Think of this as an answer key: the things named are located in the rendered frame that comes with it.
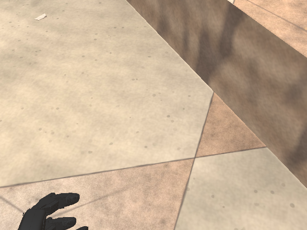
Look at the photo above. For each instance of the robot left hand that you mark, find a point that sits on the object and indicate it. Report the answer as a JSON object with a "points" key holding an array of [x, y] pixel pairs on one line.
{"points": [[36, 217]]}

